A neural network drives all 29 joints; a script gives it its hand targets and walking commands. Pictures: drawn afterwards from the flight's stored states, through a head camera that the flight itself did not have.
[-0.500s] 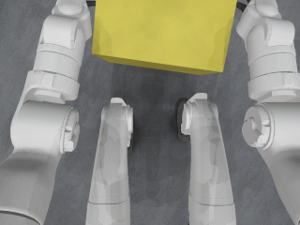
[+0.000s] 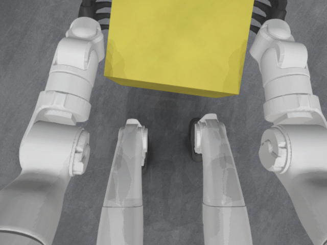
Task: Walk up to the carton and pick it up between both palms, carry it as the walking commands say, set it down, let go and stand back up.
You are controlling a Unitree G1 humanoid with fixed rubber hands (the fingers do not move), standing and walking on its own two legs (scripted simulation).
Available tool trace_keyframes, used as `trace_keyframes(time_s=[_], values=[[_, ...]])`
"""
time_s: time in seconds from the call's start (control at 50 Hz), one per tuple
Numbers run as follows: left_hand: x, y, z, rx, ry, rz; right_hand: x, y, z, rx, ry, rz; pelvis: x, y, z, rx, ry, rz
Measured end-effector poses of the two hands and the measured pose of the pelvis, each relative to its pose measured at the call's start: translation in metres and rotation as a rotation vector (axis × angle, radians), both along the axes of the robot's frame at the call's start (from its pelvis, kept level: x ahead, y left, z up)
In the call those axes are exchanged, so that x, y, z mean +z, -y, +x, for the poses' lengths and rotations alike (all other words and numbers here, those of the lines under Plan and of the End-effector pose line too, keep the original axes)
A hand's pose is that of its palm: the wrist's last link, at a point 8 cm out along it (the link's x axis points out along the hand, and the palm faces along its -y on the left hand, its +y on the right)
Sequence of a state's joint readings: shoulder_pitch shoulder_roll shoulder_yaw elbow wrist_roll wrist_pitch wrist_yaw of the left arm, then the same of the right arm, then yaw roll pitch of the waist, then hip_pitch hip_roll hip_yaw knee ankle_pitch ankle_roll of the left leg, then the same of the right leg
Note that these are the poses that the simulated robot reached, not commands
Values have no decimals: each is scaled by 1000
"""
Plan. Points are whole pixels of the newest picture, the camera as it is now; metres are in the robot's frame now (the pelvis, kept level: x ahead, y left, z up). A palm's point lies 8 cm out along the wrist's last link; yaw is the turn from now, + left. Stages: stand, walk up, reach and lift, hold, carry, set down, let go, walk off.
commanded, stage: reach and lift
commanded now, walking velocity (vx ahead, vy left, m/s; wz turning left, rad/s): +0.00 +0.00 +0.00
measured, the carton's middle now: (177, 29) +0.55 -0.03 -0.15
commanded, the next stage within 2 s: none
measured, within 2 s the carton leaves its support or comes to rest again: neither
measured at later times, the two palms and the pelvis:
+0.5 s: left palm (69, 9) +0.50 +0.16 +0.03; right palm (296, 15) +0.49 -0.19 +0.02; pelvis +0.00 +0.00 +0.07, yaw +0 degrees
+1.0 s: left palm out of the picture +0.48 +0.16 +0.14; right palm out of the picture +0.47 -0.19 +0.13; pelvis +0.05 +0.00 +0.13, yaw +0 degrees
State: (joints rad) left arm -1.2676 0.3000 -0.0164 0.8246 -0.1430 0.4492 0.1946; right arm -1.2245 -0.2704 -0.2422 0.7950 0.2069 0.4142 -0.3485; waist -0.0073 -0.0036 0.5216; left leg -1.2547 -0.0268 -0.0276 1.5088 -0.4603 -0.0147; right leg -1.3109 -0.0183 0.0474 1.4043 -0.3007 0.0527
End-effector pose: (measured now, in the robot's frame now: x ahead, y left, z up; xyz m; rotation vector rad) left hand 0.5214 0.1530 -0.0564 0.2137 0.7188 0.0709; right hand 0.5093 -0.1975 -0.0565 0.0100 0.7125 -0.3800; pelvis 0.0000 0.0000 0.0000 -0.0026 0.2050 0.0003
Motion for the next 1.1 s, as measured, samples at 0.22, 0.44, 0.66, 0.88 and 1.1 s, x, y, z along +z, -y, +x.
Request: trace_keyframes(time_s=[0.22, 0.44, 0.66, 0.88, 1.1], values=[[37, 0, -8, -12, 2, 17, 36, 0, -9, 1, 1, -2, 29, 1, 1, 1, 40, 3], [73, -2, -16, -15, 0, 21, 70, -2, -18, -1, 1, 0, 58, 2, 3, 2, 76, 5], [105, -4, -23, -16, -6, 20, 104, -5, -25, 0, -3, -2, 87, 1, 7, 4, 112, 4], [148, -5, -33, -9, -8, 7, 147, -5, -35, -16, 0, 6, 114, 1, 23, 5, 90, 4], [238, -2, -35, -5, 61, -50, 230, 1, -41, -57, 89, 106, 143, 1, 80, 3, -53, 4]])
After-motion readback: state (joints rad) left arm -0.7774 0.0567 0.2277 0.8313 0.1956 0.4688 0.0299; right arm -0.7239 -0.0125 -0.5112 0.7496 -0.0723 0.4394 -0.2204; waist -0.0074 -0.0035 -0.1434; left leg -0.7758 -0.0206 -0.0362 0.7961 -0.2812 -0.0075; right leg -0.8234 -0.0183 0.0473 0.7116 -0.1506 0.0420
